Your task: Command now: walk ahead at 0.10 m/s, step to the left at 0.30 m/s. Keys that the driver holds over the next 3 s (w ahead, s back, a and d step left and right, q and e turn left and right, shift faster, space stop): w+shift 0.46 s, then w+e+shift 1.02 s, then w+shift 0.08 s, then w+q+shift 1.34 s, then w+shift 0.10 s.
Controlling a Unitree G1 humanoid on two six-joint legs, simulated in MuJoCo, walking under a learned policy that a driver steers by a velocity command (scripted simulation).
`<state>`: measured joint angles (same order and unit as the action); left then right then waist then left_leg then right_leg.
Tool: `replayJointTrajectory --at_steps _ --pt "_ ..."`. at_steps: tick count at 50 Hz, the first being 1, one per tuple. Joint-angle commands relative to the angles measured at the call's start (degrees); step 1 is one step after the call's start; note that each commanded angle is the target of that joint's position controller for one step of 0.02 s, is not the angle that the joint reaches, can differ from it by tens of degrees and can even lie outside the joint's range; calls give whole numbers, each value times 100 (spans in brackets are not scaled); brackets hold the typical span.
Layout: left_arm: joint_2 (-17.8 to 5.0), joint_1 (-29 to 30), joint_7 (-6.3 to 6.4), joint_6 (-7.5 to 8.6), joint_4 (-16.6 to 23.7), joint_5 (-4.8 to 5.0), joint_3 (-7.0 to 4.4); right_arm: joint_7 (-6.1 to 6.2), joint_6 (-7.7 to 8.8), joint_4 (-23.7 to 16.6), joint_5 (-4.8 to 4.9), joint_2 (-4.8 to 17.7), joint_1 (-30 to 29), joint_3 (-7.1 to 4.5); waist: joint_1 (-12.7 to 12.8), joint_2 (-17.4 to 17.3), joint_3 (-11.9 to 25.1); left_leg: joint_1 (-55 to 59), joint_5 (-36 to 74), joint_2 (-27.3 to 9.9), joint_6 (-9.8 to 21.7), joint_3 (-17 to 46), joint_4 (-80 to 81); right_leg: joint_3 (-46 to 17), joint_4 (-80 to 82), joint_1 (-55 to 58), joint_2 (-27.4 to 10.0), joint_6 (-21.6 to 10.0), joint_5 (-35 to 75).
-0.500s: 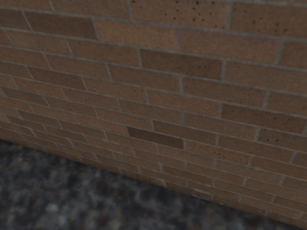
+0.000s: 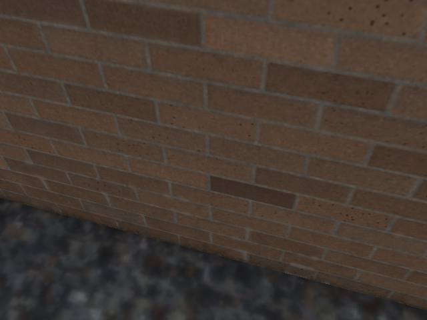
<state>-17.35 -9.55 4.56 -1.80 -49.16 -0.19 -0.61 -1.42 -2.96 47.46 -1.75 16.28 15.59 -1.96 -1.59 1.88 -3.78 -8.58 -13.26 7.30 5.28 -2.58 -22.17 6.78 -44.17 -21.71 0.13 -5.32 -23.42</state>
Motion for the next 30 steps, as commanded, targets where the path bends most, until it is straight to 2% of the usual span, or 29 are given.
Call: replayJointTrajectory --at_steps 1,2,3,4,5,6,7,8,9,10,11,13,16,18,20,21,22,23,24,25,26,27,28,29,30 --pt "-747 -773 107 309 57 87 -107 175 -44 -522 195 1092 -454 -325 420 -931 380 19 1644 -1459 549 1461 347 -484 1611 920 -459 -168 920" --pt "-901 -1139 118 365 -104 32 -168 181 -49 -605 152 937 -400 -294 556 -261 428 -499 1535 -1143 334 1245 -168 -633 2229 1719 -593 -214 1319" --pt "-1375 -1577 146 331 -140 -51 -277 162 10 -795 2 674 -353 -219 616 1025 638 -1681 -372 -655 -56 867 -1544 -2175 2248 2736 -1912 -573 2134" --pt "-1690 -1450 205 333 -47 -260 -381 192 37 -901 -13 847 -374 -259 654 1828 364 -2694 -2517 -73 -671 722 -3428 -4395 3182 2055 -3351 -1741 2104" --pt "-1341 -1064 265 494 18 -251 -292 149 70 -779 -41 1231 -220 -375 466 687 321 -2705 -1998 -158 -686 1540 -4545 -4338 3239 1674 -3211 -1508 1539" --pt "-1151 -650 280 573 61 -120 -266 102 50 -732 -1 1317 -105 -441 201 419 174 -2811 -1505 -228 -738 1632 -5080 -3362 3069 1561 -2788 -1048 1633" --pt "-1028 -420 254 586 109 -24 -232 100 -8 -650 -20 1219 27 -427 58 187 190 -2709 -1046 -323 -722 1486 -5113 -2630 3002 1493 -2328 -652 1676" --pt "-940 -348 239 569 96 63 -201 91 -41 -650 -84 1108 71 -416 -26 196 95 -2598 -659 -433 -729 1440 -4908 -2138 2977 1412 -2073 -448 1837" --pt "-886 -366 206 556 113 54 -167 66 -67 -634 -62 922 31 -374 4 232 83 -2254 -382 -400 -785 1223 -4759 -1617 2986 1233 -1755 -313 2164" --pt "-881 -437 174 535 102 18 -159 40 -83 -660 6 750 -18 -328 31 369 123 -2094 -203 -412 -844 1043 -4470 -1271 2989 1263 -1549 -267 2325" --pt "-945 -524 155 504 93 -10 -180 25 -78 -716 61 594 -113 -275 92 515 116 -2069 -150 -500 -921 893 -4069 -1095 3015 1373 -1462 -288 2364" --pt "-1170 -685 156 448 84 -18 -257 12 -61 -854 96 426 -405 -184 288 732 24 -2060 -151 -730 -1076 705 -3306 -1048 3170 1520 -1530 -382 2226" --pt "-1540 -685 179 394 132 4 -413 -24 -8 -1001 63 360 -547 -106 400 922 -8 -1640 -204 -988 -1132 595 -2389 -1042 3325 1383 -1722 -357 1950" --pt "-1708 -488 190 361 217 13 -502 -79 25 -986 74 441 -406 -111 326 1035 1 -1106 -238 -1019 -1079 499 -1830 -904 3322 1078 -1734 -242 1835" --pt "-1753 -378 204 306 274 41 -554 -152 54 -904 89 588 -166 -157 245 1099 18 -688 -49 -997 -948 408 -1227 -927 3245 929 -1800 -165 1690" --pt "-1710 -270 216 267 304 79 -555 -191 73 -806 93 608 67 -181 122 1073 19 -415 245 -971 -811 327 -674 -897 3092 870 -1780 -97 1618" --pt "-1560 -301 227 235 298 107 -524 -224 85 -699 95 638 252 -212 51 919 79 -139 263 -813 -650 182 -233 -837 2834 874 -1671 -24 1589" --pt "-1294 -502 217 218 239 73 -448 -222 85 -569 99 780 529 -289 -19 576 285 325 165 -669 -482 98 -28 -713 2329 776 -1466 80 1579" --pt "-900 -763 181 196 202 -50 -329 -207 88 -479 83 1031 827 -364 -79 -325 490 972 1218 -1106 -278 607 258 -370 1133 295 -940 313 755" --pt "-508 -582 155 224 543 -300 -206 -177 96 -560 -71 1777 813 -488 95 -2025 522 1404 2391 -1838 363 1626 175 104 -338 -1225 111 603 -1190" --pt "-686 -330 214 253 607 -85 -216 -152 174 -639 -255 1632 770 -503 -174 -2216 735 714 1569 -2043 957 1802 604 -432 -1578 -1329 71 554 -1533" --pt "-953 -231 232 275 583 55 -278 -126 250 -661 -242 1260 587 -414 -84 -1801 659 545 1288 -1976 892 1595 645 -791 -2177 -1406 3 416 -1390" --pt "-971 -278 195 268 566 87 -308 -87 306 -641 -120 1074 364 -385 109 -1431 567 478 1243 -1906 642 1267 529 -935 -2389 -1475 -69 362 -1092" --pt "-976 -304 195 252 510 47 -321 -33 337 -685 -36 965 50 -356 273 -1242 500 415 1591 -1873 511 1009 481 -966 -2555 -1465 -125 398 -726" --pt "-980 -432 182 231 491 11 -335 31 360 -737 9 895 -203 -338 432 -1126 494 277 2099 -1915 526 823 481 -938 -2756 -1302 -162 475 -415"
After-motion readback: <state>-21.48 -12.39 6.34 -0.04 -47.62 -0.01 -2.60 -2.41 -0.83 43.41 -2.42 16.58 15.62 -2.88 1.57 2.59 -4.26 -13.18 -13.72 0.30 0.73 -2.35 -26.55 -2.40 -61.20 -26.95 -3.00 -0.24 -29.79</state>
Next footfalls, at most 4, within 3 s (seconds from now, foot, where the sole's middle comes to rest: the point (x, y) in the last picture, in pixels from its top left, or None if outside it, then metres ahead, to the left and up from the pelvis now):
0.04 right None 0.06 -0.04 -0.77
0.48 left None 0.09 0.33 -0.77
1.30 right None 0.00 0.13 -0.77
1.54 left None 0.18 0.28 -0.77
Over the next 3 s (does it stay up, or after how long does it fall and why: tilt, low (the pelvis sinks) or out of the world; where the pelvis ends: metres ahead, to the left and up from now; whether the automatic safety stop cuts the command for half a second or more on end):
stays up -0.12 0.00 -0.01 its command is cut before an obstacle from the start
